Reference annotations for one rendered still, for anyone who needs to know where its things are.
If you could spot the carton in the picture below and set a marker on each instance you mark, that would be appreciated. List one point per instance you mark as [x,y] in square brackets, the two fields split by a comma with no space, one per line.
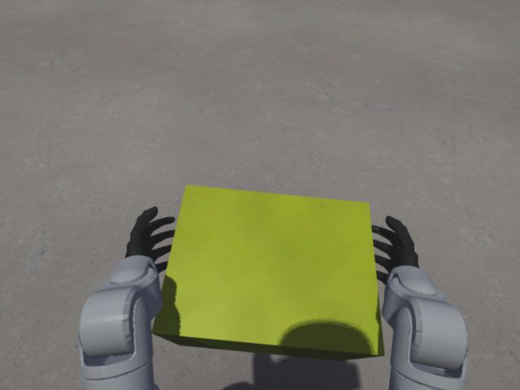
[272,273]

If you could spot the robot left forearm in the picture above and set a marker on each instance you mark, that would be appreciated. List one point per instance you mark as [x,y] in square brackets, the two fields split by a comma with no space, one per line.
[114,328]

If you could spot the robot right hand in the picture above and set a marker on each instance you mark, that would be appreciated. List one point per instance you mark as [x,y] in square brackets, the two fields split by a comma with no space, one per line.
[401,253]

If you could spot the robot left hand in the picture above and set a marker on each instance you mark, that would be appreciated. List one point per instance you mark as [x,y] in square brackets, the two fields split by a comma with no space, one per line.
[141,242]

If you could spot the robot right forearm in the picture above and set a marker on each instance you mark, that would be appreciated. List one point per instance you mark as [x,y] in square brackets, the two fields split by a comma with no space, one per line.
[430,337]

